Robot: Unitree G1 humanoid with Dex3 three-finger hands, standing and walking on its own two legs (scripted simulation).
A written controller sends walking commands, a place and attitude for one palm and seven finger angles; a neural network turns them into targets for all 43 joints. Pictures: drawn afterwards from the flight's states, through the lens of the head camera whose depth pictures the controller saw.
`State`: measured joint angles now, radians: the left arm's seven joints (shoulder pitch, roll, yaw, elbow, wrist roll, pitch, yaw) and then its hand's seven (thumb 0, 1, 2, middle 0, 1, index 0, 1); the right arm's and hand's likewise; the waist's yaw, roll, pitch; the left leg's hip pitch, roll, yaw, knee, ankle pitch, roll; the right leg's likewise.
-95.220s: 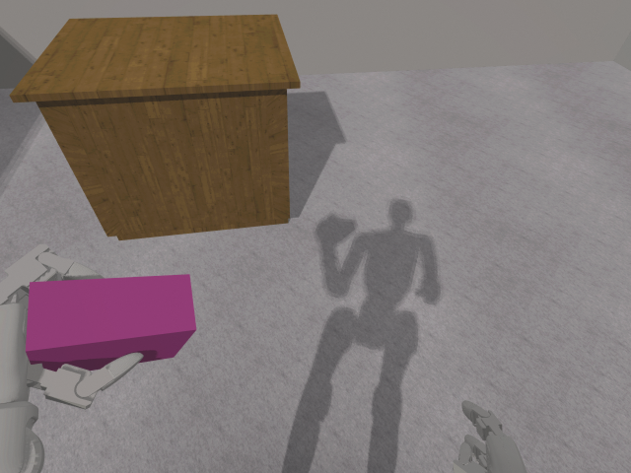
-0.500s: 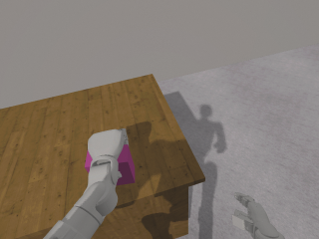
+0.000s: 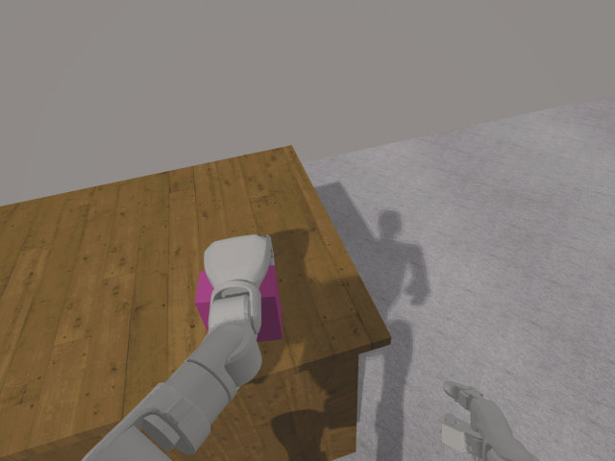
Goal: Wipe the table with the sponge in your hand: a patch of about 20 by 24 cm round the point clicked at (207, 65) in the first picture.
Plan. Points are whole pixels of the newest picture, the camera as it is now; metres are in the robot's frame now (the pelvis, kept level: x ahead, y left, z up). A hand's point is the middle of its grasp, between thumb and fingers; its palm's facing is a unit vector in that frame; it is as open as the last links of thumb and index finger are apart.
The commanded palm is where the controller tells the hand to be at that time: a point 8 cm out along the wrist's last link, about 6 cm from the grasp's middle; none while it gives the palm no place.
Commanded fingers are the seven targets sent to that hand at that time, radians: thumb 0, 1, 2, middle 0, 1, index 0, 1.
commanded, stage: slide across to the third lane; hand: left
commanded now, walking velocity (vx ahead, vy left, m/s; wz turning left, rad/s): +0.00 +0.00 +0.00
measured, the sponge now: (245, 315) +0.34 +0.15 +0.00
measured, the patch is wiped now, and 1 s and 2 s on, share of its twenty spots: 0.75 1.00 1.00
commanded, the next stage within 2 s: wipe forward along the third lane in 0.10 s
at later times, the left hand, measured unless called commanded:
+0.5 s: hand (250, 278) +0.36 +0.14 +0.06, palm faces -0.05 -0.06 -1.00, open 9.9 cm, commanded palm +0.34 +0.13 +0.10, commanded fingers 0.00 0.10 1.30 -1.20 -1.60 -1.20 -1.60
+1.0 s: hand (256, 252) +0.40 +0.14 +0.07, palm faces -0.07 -0.02 -1.00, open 9.9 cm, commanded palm +0.39 +0.15 +0.10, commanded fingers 0.00 0.10 1.30 -1.20 -1.60 -1.20 -1.60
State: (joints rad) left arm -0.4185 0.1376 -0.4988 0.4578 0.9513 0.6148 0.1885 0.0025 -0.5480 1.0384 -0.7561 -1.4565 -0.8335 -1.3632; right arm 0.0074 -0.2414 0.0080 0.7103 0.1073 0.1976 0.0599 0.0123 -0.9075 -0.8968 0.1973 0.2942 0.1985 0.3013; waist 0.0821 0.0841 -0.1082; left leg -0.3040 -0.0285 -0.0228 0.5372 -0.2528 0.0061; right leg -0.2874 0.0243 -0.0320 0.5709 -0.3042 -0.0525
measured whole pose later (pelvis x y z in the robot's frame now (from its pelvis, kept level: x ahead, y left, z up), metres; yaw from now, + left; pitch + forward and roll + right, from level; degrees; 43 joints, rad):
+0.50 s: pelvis -0.01 -0.01 +0.00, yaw +0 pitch +2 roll +1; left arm -0.52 0.13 -0.42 0.64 0.93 0.56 0.16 0.00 -0.59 1.05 -0.81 -1.41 -0.86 -1.35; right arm 0.04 -0.26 0.01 0.73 0.11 0.19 0.00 0.01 -0.91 -0.90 0.20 0.29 0.20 0.30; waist 0.07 0.08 -0.12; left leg -0.32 -0.01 -0.03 0.51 -0.23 -0.01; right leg -0.31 0.04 -0.04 0.55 -0.28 -0.07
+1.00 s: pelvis -0.02 -0.02 -0.01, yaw -1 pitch +7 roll +1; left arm -0.79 0.18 -0.27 0.99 0.93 0.45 0.22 -0.01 -0.61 1.05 -0.84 -1.37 -0.87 -1.35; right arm 0.15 -0.26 0.01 0.77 0.09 0.15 -0.05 0.01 -0.91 -0.90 0.20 0.29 0.20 0.30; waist -0.01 0.07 -0.13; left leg -0.46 0.00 -0.02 0.56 -0.23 0.00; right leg -0.45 0.06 -0.03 0.60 -0.27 -0.08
